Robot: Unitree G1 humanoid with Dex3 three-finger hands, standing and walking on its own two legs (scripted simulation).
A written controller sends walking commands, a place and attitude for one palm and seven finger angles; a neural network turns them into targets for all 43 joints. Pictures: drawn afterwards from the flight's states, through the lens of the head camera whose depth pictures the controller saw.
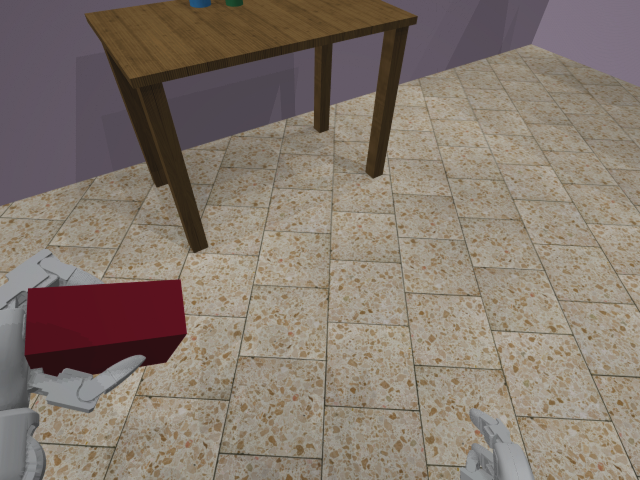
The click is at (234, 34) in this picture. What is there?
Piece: table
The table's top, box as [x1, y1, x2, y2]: [85, 0, 417, 88]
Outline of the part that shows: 85,13 87,21 133,88 414,24 416,22 417,17 411,13 380,0 243,0 243,4 236,7 227,6 224,0 211,0 211,4 203,8 191,7 189,5 188,0 173,0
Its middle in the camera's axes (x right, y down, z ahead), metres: -0.25 -0.82 +1.44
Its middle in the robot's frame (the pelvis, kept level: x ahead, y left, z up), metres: +1.62 +0.34 -0.02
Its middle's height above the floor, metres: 0.75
